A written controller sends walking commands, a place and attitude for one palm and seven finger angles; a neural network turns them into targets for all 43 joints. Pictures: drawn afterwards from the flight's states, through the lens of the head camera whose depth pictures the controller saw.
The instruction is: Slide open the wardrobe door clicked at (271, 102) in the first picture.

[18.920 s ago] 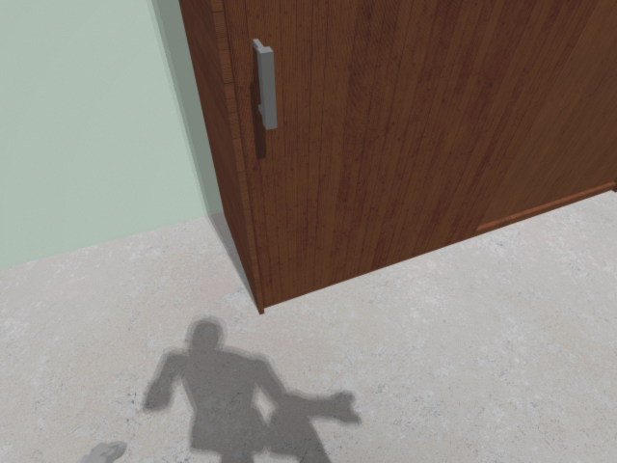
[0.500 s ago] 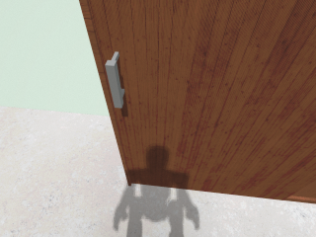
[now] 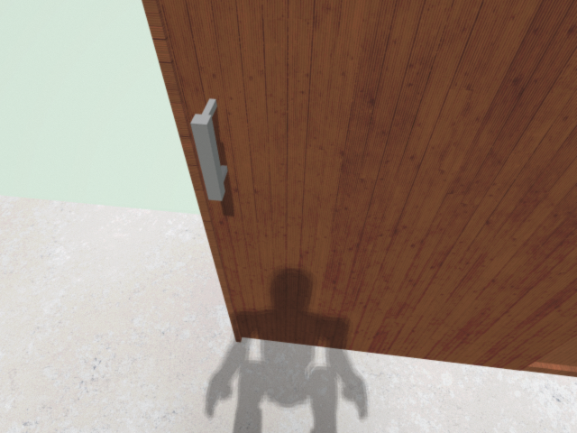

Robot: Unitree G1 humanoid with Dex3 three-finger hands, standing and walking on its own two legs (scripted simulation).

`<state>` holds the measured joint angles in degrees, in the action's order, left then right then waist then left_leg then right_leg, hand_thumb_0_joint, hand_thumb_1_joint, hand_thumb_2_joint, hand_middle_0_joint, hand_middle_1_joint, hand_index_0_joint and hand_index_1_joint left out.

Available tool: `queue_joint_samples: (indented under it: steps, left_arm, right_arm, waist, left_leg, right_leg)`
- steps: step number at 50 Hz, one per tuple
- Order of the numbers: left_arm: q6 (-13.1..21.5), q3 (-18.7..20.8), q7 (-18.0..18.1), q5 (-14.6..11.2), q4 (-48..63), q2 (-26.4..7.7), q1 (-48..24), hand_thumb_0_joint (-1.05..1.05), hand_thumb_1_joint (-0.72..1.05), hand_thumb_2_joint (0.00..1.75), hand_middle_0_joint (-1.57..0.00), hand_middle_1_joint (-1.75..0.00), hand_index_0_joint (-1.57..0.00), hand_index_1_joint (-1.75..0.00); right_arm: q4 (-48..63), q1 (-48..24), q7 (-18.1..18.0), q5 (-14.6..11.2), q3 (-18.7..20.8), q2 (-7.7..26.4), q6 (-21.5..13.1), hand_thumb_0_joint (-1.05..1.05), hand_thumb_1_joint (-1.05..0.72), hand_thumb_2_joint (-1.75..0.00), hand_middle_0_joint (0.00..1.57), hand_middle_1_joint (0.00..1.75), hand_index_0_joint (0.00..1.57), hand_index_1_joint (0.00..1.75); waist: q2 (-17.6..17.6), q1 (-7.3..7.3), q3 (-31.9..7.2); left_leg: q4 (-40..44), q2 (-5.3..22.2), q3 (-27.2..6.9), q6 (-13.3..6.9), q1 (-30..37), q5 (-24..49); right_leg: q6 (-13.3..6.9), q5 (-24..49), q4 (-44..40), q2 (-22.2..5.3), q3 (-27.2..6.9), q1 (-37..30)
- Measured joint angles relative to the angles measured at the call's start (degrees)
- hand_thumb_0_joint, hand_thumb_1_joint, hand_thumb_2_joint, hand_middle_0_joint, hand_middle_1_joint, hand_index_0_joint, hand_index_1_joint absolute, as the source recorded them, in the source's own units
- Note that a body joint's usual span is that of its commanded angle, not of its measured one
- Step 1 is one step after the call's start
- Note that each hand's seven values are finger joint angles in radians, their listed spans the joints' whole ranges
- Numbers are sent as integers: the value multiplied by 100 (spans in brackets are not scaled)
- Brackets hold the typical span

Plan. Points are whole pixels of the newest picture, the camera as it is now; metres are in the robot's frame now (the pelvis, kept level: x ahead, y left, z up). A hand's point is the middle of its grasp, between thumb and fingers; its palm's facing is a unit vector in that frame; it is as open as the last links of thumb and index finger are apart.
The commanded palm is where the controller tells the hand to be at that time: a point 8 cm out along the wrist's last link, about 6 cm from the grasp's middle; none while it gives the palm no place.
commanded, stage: raise the hand with hooked fingers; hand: left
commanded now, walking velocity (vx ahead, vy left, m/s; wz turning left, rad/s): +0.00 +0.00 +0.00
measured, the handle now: (213, 151) +0.49 +0.16 +0.13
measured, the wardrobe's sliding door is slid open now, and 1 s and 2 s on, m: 0.00 0.00 0.00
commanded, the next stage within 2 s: none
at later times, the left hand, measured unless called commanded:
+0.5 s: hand out of the picture +0.10 +0.22 -0.04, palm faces -0.01 -1.00 +0.03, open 8.7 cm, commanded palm +0.11 +0.27 -0.01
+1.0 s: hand (56, 388) +0.15 +0.28 +0.05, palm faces +0.01 -1.00 -0.05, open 11.8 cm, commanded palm +0.13 +0.32 +0.06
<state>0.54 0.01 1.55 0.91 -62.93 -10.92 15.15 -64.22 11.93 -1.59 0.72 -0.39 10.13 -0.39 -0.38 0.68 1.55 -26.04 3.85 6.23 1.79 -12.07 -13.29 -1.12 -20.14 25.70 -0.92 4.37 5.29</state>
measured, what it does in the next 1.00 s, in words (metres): shifts its weight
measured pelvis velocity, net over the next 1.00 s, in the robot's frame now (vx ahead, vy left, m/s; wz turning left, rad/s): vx -0.07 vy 0.04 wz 0.05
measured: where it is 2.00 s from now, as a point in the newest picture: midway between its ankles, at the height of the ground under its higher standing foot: outside the picture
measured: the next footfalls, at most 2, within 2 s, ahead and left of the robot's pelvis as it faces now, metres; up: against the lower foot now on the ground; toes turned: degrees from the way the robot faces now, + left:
none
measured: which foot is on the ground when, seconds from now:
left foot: down 0.00-1.00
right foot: down 0.00-1.00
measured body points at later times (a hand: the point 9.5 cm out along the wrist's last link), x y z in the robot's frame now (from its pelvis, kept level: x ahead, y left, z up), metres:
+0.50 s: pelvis -0.08 +0.01 -0.06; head -0.05 +0.02 +0.39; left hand +0.09 +0.27 -0.03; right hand +0.15 -0.24 -0.09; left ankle +0.00 +0.14 -0.74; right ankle -0.07 -0.10 -0.74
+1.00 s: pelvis -0.07 +0.04 -0.04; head -0.06 +0.05 +0.41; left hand +0.15 +0.33 +0.06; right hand +0.09 -0.18 -0.11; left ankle +0.00 +0.14 -0.74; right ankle -0.07 -0.09 -0.74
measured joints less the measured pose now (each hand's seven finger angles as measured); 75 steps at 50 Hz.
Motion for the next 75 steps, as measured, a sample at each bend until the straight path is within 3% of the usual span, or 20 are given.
queue_joint_samples:
  steps: [4,5,6,8,11,14,18,21,24,27,30,33,37,42,46,50,57,63,71,75]
  left_arm:
    - [32,-8,53,8,15,30,4,0,90,89,-20,-30,-20,-30]
    - [-269,180,13,-207,882,96,250,0,90,89,-20,-30,-20,-30]
    - [-331,224,24,-385,1969,121,540,1,90,89,-20,-30,-20,-30]
    - [-12,173,162,-577,3581,102,829,1,89,89,-20,-31,-20,-31]
    - [403,366,16,-837,5073,83,710,1,86,88,-20,-33,-20,-33]
    - [1305,777,-556,-1082,5251,1,179,1,82,86,-20,-35,-20,-36]
    - [2444,1087,-1937,-1510,5075,-111,78,0,74,82,-20,-40,-21,-40]
    - [2771,1161,-2828,-1723,4944,-183,376,0,68,80,-21,-44,-21,-44]
    - [2645,1264,-3001,-1943,4928,-209,645,0,61,77,-22,-49,-22,-49]
    - [2525,1332,-2669,-2018,5221,-205,658,1,53,74,-23,-53,-23,-53]
    - [2472,1217,-2362,-1949,5706,-274,452,1,46,71,-23,-58,-23,-58]
    - [2266,1002,-2343,-1805,5995,-428,72,1,39,68,-23,-62,-23,-62]
    - [1582,927,-2520,-1640,5771,-725,-470,1,30,64,-24,-68,-24,-68]
    - [816,1340,-2486,-1882,5654,-844,-383,1,18,59,-25,-76,-25,-76]
    - [949,1604,-2276,-2005,6055,-780,-84,0,9,55,-26,-82,-26,-82]
    - [1092,1614,-2324,-1968,6184,-759,-132,0,0,51,-26,-88,-26,-88]
    - [709,1546,-2534,-1842,6182,-892,-415,0,-17,44,-27,-98,-27,-98]
    - [544,1910,-2633,-2009,6059,-1097,-836,-1,-31,38,-29,-107,-29,-107]
    - [-19,2106,-3067,-2043,5496,-1301,-1409,-1,-45,32,-29,-116,-29,-116]
    - [-58,2253,-3236,-2086,5366,-1404,-1536,-1,-48,31,-30,-118,-30,-118]
  right_arm:
    - [20,22,11,-12,7,29,13,0,-90,-90,20,30,20,30]
    - [237,76,-51,-30,29,60,-50,0,-90,-90,21,30,20,30]
    - [508,195,-185,-43,16,103,-291,0,-90,-90,21,30,20,30]
    - [876,414,-320,-119,-20,225,-894,1,-90,-90,21,30,20,30]
    - [1387,428,-297,-205,38,341,-1344,1,-90,-90,20,30,20,30]
    - [1810,90,-167,-122,133,340,-1497,1,-90,-90,21,30,20,30]
    - [2458,-301,85,-76,230,388,-1554,1,-90,-90,21,30,20,30]
    - [2913,-393,139,-108,297,549,-1556,1,-90,-90,21,30,20,30]
    - [3215,-333,48,-190,335,676,-1503,1,-90,-90,21,30,20,30]
    - [3246,-207,-111,-241,264,721,-1520,1,-90,-90,20,30,20,30]
    - [3071,-90,-269,-272,42,644,-1595,1,-90,-90,20,30,20,30]
    - [2893,-4,-369,-282,-228,463,-1652,1,-90,-90,20,30,20,30]
    - [2840,127,-389,-287,-484,204,-1586,1,-90,-90,21,30,20,30]
    - [2958,417,-320,-269,-546,128,-1521,1,-90,-90,21,30,20,30]
    - [2945,633,-246,-221,-458,272,-1637,1,-90,-90,21,30,20,30]
    - [2843,596,-229,-211,-383,494,-1715,1,-90,-90,21,30,20,30]
    - [2838,257,-349,-227,-321,625,-1795,1,-90,-90,21,30,20,30]
    - [2942,73,-395,-246,-419,533,-1777,1,-90,-90,21,30,20,30]
    - [2953,-53,-440,-291,-568,491,-1589,1,-90,-90,21,30,20,30]
    - [2904,-20,-446,-283,-611,466,-1504,1,-90,-90,21,30,20,30]
  waist:
    - [38,-3,1]
    - [88,37,98]
    - [119,99,204]
    - [154,163,193]
    - [198,8,-76]
    - [158,-151,-393]
    - [-16,-182,-586]
    - [-60,-103,-667]
    - [-70,50,-675]
    - [-20,212,-588]
    - [54,272,-512]
    - [135,181,-484]
    - [202,-56,-487]
    - [258,-205,-499]
    - [256,-136,-491]
    - [264,-31,-404]
    - [232,55,-298]
    - [203,146,-301]
    - [295,273,-231]
    - [292,280,-203]
  left_leg:
    - [-141,51,-4,-10,-122,-13]
    - [-221,80,-54,-47,-136,-63]
    - [-154,69,-62,7,-62,-80]
    - [-56,-66,-63,-26,-57,22]
    - [-236,-226,-199,-115,-388,85]
    - [-783,-173,-256,-104,-1106,-28]
    - [-1609,-38,-213,-67,-2013,-233]
    - [-2250,10,-239,-75,-2578,-427]
    - [-2752,26,-344,-99,-2956,-575]
    - [-3101,28,-535,-127,-3125,-681]
    - [-3242,0,-703,-150,-3096,-716]
    - [-3194,-41,-792,-177,-2975,-681]
    - [-2902,-107,-758,-217,-2780,-551]
    - [-2441,-96,-521,-294,-2433,-422]
    - [-2250,-123,-461,-343,-2218,-418]
    - [-2189,-182,-514,-383,-2120,-420]
    - [-1902,-240,-521,-402,-1814,-338]
    - [-1539,-238,-530,-358,-1388,-236]
    - [-1123,-235,-558,-300,-1056,-50]
    - [-976,-205,-573,-254,-928,9]
  right_leg:
    - [12,45,-53,40,5,29]
    - [21,75,-52,80,-23,30]
    - [17,83,13,76,-58,40]
    - [7,45,315,-53,-57,202]
    - [60,-104,629,-209,45,494]
    - [78,-286,1093,-193,69,1156]
    - [3,-480,1999,-128,-27,2132]
    - [-6,-688,2636,-123,-38,2681]
    - [1,-844,3067,-124,37,2974]
    - [-7,-929,3261,-80,179,2989]
    - [8,-935,3257,-43,301,2824]
    - [39,-875,3114,10,327,2629]
    - [63,-705,2808,93,159,2468]
    - [137,-478,2355,103,-94,2235]
    - [188,-413,2095,80,-145,2003]
    - [231,-394,1947,36,-83,1834]
    - [253,-287,1613,-4,-64,1501]
    - [222,-162,1217,16,-52,1068]
    - [169,-9,848,40,-20,759]
    - [123,41,715,78,-9,642]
